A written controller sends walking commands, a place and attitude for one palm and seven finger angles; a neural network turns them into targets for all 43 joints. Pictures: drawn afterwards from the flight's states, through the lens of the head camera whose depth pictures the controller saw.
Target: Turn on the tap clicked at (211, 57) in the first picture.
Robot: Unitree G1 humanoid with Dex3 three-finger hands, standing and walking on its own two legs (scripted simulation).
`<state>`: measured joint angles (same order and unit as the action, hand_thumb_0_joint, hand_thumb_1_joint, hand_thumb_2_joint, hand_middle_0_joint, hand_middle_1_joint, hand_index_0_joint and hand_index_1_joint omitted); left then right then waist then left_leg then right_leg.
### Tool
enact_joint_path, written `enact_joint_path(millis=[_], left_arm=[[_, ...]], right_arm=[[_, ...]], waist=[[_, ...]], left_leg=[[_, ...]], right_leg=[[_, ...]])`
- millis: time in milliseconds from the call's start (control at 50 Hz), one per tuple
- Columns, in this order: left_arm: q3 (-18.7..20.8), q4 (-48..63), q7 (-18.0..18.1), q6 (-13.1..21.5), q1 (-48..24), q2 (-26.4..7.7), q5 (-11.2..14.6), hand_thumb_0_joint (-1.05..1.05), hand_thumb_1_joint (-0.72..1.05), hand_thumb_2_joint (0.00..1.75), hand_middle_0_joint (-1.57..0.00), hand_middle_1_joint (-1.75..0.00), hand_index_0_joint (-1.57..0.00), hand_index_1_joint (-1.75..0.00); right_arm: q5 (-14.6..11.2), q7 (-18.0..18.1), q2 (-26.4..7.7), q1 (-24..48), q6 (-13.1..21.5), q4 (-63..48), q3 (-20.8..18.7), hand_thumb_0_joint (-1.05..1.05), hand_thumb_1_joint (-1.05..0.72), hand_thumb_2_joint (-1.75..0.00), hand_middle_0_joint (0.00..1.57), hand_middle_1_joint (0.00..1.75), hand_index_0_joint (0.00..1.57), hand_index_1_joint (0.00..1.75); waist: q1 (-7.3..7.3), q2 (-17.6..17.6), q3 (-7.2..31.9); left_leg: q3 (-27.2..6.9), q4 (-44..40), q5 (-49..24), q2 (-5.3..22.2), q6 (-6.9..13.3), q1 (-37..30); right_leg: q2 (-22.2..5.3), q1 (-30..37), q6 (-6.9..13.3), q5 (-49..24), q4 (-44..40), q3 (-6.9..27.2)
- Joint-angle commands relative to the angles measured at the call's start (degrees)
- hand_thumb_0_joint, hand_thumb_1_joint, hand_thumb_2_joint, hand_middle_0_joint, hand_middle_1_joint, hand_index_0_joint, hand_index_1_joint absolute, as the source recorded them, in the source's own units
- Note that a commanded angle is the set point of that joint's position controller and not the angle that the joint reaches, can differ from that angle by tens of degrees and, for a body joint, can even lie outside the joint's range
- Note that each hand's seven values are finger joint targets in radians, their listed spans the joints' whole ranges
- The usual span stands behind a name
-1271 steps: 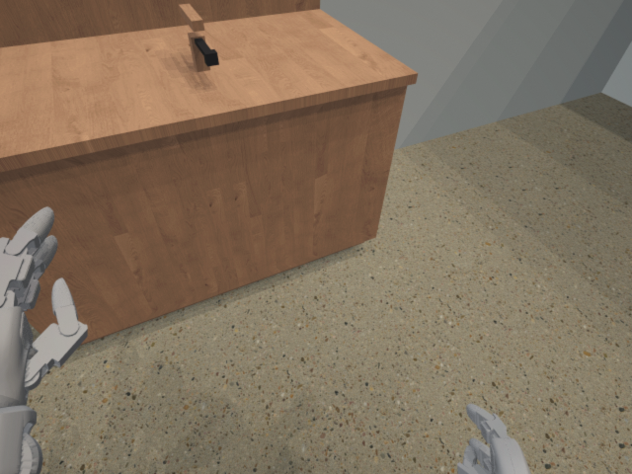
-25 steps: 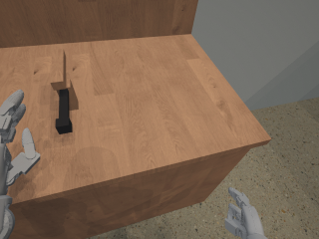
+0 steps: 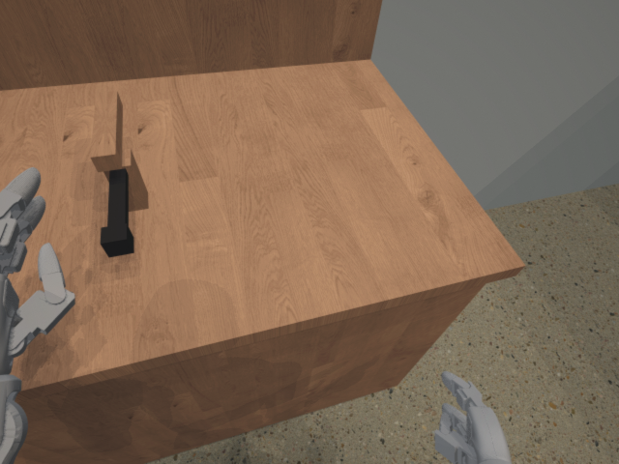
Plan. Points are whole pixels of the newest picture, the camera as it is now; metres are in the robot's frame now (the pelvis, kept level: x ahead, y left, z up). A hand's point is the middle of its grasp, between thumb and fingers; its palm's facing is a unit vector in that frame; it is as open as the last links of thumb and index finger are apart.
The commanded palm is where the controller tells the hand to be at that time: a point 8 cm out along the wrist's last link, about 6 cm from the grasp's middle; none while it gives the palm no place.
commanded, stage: shuffle to correct the standing spot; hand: left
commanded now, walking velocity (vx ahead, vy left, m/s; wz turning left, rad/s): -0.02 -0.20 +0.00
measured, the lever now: (117, 240) +0.33 +0.27 +0.10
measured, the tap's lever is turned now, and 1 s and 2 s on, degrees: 0 0 0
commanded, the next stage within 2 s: come to a stop and stand still in 0.32 s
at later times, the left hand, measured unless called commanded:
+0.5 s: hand (149, 312) +0.22 +0.18 +0.15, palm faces +0.32 -0.86 -0.39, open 7.4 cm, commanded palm +0.16 +0.22 +0.17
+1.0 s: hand (100, 310) +0.22 +0.23 +0.14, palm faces +0.30 -0.88 -0.37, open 7.4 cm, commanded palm +0.16 +0.27 +0.17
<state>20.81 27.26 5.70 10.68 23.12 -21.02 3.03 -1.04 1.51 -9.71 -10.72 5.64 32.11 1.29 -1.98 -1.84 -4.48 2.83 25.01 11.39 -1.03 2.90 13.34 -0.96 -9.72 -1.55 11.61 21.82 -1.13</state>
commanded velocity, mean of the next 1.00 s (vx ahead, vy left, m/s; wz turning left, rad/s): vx -0.01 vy -0.06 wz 0.00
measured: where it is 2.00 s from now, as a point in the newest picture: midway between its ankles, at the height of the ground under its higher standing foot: outside the picture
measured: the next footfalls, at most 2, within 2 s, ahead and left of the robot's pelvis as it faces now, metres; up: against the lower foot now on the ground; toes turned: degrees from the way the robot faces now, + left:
none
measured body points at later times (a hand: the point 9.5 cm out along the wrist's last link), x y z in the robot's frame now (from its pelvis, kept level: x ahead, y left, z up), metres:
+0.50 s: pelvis +0.00 -0.06 -0.01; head +0.03 -0.05 +0.44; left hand +0.19 +0.22 +0.17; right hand +0.18 -0.31 -0.08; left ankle +0.02 +0.08 -0.74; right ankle +0.00 -0.14 -0.74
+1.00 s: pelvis +0.00 -0.01 +0.00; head +0.03 +0.02 +0.44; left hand +0.20 +0.27 +0.16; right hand +0.19 -0.23 -0.07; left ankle +0.02 +0.08 -0.74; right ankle +0.00 -0.14 -0.74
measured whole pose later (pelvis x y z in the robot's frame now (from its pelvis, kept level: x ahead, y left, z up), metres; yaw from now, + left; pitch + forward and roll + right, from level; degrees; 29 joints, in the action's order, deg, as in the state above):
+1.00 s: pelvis +0.00 -0.01 +0.00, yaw +0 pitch +0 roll -1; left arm 18.0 26.9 4.6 12.4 26.6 -21.3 3.0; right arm -0.6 1.1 -10.5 -10.5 7.7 32.0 0.8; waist -0.9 -2.0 -3.2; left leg 3.2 27.9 13.1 -0.6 2.7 14.7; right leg -0.6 -11.7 -1.0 13.7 25.6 -0.7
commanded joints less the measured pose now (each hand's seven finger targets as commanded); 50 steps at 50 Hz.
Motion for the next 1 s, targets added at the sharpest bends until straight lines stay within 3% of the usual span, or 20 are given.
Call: enact_joint_path(millis=[0, 60, 80, 160, 180, 200, 380, 500, 640, 660, 680, 700, 720, 740, 760, 800, 860, 880, 960, 980], left_arm=[[5.63, 13.64, 0.70, 3.53, -3.55, -9.24, 0.34, 0.00, 0.90, 0.90, -0.20, -0.30, -0.20, -0.30], [6.78, 13.23, 0.80, 2.93, -1.22, -10.09, 0.54, 0.00, 0.90, 0.90, -0.20, -0.30, -0.20, -0.30], [5.23, 12.35, 0.42, 2.86, -1.31, -8.46, 0.93, 0.00, 0.90, 0.90, -0.20, -0.30, -0.20, -0.30], [7.95, 13.77, 0.48, 2.39, -0.51, -11.30, 1.21, 0.00, 0.90, 0.90, -0.20, -0.30, -0.20, -0.30], [5.84, 12.98, 0.00, 2.31, -0.69, -9.07, 1.58, 0.00, 0.90, 0.90, -0.20, -0.30, -0.20, -0.30], [7.10, 14.12, -0.02, 2.35, -0.99, -10.72, 1.60, 0.00, 0.90, 0.90, -0.20, -0.30, -0.20, -0.30], [6.71, 13.56, -0.19, 1.26, 0.81, -10.34, 2.64, 0.00, 0.90, 0.90, -0.20, -0.30, -0.20, -0.30], [7.37, 12.89, 1.69, 1.18, 2.20, -10.66, 2.35, 0.00, 0.90, 0.90, -0.20, -0.30, -0.20, -0.30], [6.67, 12.12, 2.49, 1.27, 1.41, -10.32, 1.44, 0.00, 0.90, 0.90, -0.20, -0.30, -0.20, -0.30], [6.88, 12.57, 2.60, 1.05, 1.46, -10.79, 1.21, 0.00, 0.90, 0.90, -0.20, -0.30, -0.20, -0.30], [37.88, 22.48, 1.55, 6.27, -52.38, -52.75, -6.10, 0.00, 0.90, 0.90, -0.20, -0.30, -0.20, -0.30], [16.41, -7.94, -0.71, 4.37, -23.02, -20.47, -2.20, 0.00, 0.90, 0.90, -0.20, -0.30, -0.20, -0.30], [9.91, -9.46, -1.23, 4.54, -9.76, -12.38, -1.13, 0.00, 0.90, 0.90, -0.20, -0.30, -0.20, -0.30], [5.06, -1.10, -1.38, 5.69, -6.87, -8.89, 0.14, 0.00, 0.90, 0.90, -0.20, -0.30, -0.20, -0.30], [-0.78, 1.00, -1.20, 5.75, -2.08, -2.20, 0.98, 0.00, 0.90, 0.90, -0.20, -0.30, -0.20, -0.30], [1.14, 9.58, -0.11, 5.29, -1.05, -6.73, 0.28, 0.00, 0.90, 0.90, -0.20, -0.30, -0.20, -0.30], [6.79, 10.77, 1.38, 4.72, 2.81, -11.56, 0.18, 0.00, 0.90, 0.90, -0.20, -0.30, -0.20, -0.30], [7.23, 11.00, 1.45, 4.88, 1.09, -11.17, 0.29, 0.00, 0.90, 0.90, -0.20, -0.30, -0.20, -0.30], [10.88, 12.70, 1.74, 5.65, -3.96, -14.40, 0.63, 0.00, 0.90, 0.90, -0.20, -0.30, -0.20, -0.30], [9.29, 12.38, 1.61, 5.97, -6.25, -12.57, 0.53, 0.00, 0.90, 0.90, -0.20, -0.30, -0.20, -0.30]], right_arm=[[-0.36, -0.14, -8.46, 4.08, 3.07, -9.45, -4.26, 0.00, -0.90, -0.90, 0.20, 0.30, 0.20, 0.30], [-0.66, -0.27, -8.21, 4.92, 2.85, -9.69, -4.02, 0.00, -0.90, -0.90, 0.20, 0.30, 0.20, 0.30], [-0.28, -0.31, -8.44, 4.12, 2.54, -9.34, -3.97, 0.00, -0.90, -0.90, 0.20, 0.30, 0.20, 0.30], [-0.54, 0.11, -8.31, 4.71, 2.54, -9.79, -4.35, 0.00, -0.90, -0.90, 0.20, 0.30, 0.20, 0.30], [-0.20, 0.08, -8.57, 3.84, 2.28, -9.40, -4.31, 0.00, -0.90, -0.90, 0.20, 0.30, 0.20, 0.30], [-0.21, 0.26, -8.76, 4.17, 2.48, -9.94, -4.87, 0.00, -0.90, -0.90, 0.20, 0.30, 0.20, 0.30], [0.02, 0.95, -8.75, 3.59, 1.92, -9.19, -4.90, 0.00, -0.90, -0.90, 0.20, 0.30, 0.20, 0.30], [-0.73, 1.13, -8.36, 4.92, 1.77, -8.96, -4.25, 0.00, -0.90, -0.90, 0.20, 0.30, 0.20, 0.30], [-0.58, 1.39, -8.91, 5.26, 1.58, -8.04, -3.87, 0.00, -0.90, -0.90, 0.20, 0.30, 0.20, 0.30], [-0.70, 1.45, -8.89, 6.26, 1.56, -7.77, -3.73, 0.00, -0.90, -0.90, 0.20, 0.30, 0.20, 0.30], [1.89, 2.20, -9.98, -3.66, 4.74, -5.59, -6.10, 0.00, -0.90, -0.90, 0.20, 0.30, 0.20, 0.30], [1.23, 1.71, -5.39, 0.91, 4.86, -4.06, -3.68, 0.00, -0.90, -0.90, 0.20, 0.30, 0.20, 0.30], [0.37, 1.33, -9.13, 0.46, 5.81, -7.53, -5.23, 0.00, -0.90, -0.90, 0.20, 0.30, 0.20, 0.30], [0.05, 0.49, -9.60, -0.04, 5.88, -7.08, -5.06, 0.00, -0.90, -0.90, 0.20, 0.30, 0.20, 0.30], [-0.84, -0.88, -8.62, 2.34, 6.06, -6.94, -4.50, 0.00, -0.90, -0.90, 0.20, 0.30, 0.20, 0.30], [-0.28, -1.96, -9.87, 2.48, 6.12, -7.96, -5.10, 0.00, -0.90, -0.90, 0.20, 0.30, 0.20, 0.30], [-0.22, -1.63, -9.17, 4.90, 5.67, -7.99, -4.15, 0.00, -0.90, -0.90, 0.20, 0.30, 0.20, 0.30], [0.11, -1.02, -9.32, 4.40, 5.33, -8.58, -4.17, 0.00, -0.90, -0.90, 0.20, 0.30, 0.20, 0.30], [0.07, 0.72, -8.65, 5.73, 4.96, -8.77, -3.25, 0.00, -0.90, -0.90, 0.20, 0.30, 0.20, 0.30], [0.36, 0.93, -8.86, 5.16, 4.96, -8.62, -3.20, 0.00, -0.90, -0.90, 0.20, 0.30, 0.20, 0.30]], waist=[[0.93, 8.41, 10.70], [0.94, 6.95, 10.44], [1.14, 6.76, 10.40], [1.07, 5.81, 11.04], [1.35, 5.85, 10.87], [1.11, 6.85, 11.40], [1.71, 2.96, 10.31], [1.32, 1.99, 9.60], [1.01, 1.05, 9.31], [0.86, 2.54, 9.58], [-0.90, -9.58, 1.45], [-0.36, -9.07, 12.20], [-2.17, -1.82, 11.41], [-1.33, 4.01, 14.34], [-0.69, 9.35, 16.67], [-0.95, 5.22, 16.14], [-0.66, 1.00, 14.78], [-0.07, -0.06, 13.95], [0.30, 5.79, 9.85], [0.59, 8.09, 9.72]], left_leg=[[-7.69, -6.66, -6.30, 9.52, -2.96, -3.38], [-6.32, -4.74, -6.02, 9.09, -2.51, -3.54], [-6.35, -4.82, -4.74, 8.78, -2.23, -2.13], [-5.69, -2.32, -6.66, 8.77, -1.95, -3.51], [-5.43, -2.19, -6.64, 8.45, -1.89, -2.73], [-5.37, -1.35, -7.24, 9.00, -1.67, -3.18], [-2.91, 3.83, -3.49, 6.84, -1.78, -2.26], [-3.13, 7.00, 1.68, 3.95, -1.39, -1.42], [-4.02, 2.74, -5.51, 4.94, -0.79, -2.89], [-4.01, 1.90, -7.21, 5.34, -0.71, -4.48], [3.35, 8.57, -6.25, 2.67, -2.42, 3.94], [-0.47, 6.04, -5.87, -1.70, -1.75, 1.82], [-0.02, 3.71, -8.12, 1.25, -2.13, -0.24], [-1.24, 0.50, -10.01, 2.05, -1.16, -0.79], [-1.66, -0.23, -17.42, 4.25, -0.27, -6.17], [-4.13, 1.24, -22.06, 6.67, 0.15, -7.60], [-5.24, -0.54, -14.34, 6.69, -0.70, -5.04], [-5.87, -0.87, -11.03, 6.46, -0.67, -2.56], [-7.04, -4.52, -3.84, 6.27, -0.77, -1.19], [-8.00, -5.88, -2.03, 6.96, -0.53, 0.63]], right_leg=[[0.19, 2.74, 1.46, -4.19, 0.02, -0.18], [-0.09, 1.67, 1.58, -5.81, -0.99, 0.38], [0.14, 2.04, 1.53, -5.70, -1.26, 0.25], [-0.47, 0.76, 1.86, -7.97, -1.27, 1.36], [-0.15, 0.65, 1.80, -7.83, -1.32, 0.97], [-0.77, 0.81, 1.90, -8.55, -1.06, 1.78], [-2.68, -2.85, 2.87, -9.39, -2.38, 4.39], [-6.37, -3.41, 1.68, -2.71, -6.96, 10.68], [-5.41, 0.98, 0.81, -12.02, -4.10, 6.89], [-5.13, 0.86, 1.15, -13.45, -3.37, 6.22], [-3.65, -5.14, -5.18, -29.55, -9.51, 7.84], [-7.19, 3.74, 2.35, -33.81, -0.66, 8.80], [-7.26, 5.56, 0.35, -38.11, -0.18, 12.21], [-6.81, 9.38, -0.45, -32.24, 2.04, 8.66], [-5.14, 7.75, -0.19, -26.35, 4.83, 5.80], [-3.39, 3.16, -0.17, -18.29, 4.69, 4.19], [-2.32, 2.23, 1.74, -10.16, 2.88, 3.35], [-2.88, 2.62, 2.03, -7.87, 2.21, 2.62], [-1.85, 0.47, 2.32, -3.45, 1.67, 2.63], [-1.69, 1.83, 2.29, -2.30, 2.60, 1.43]])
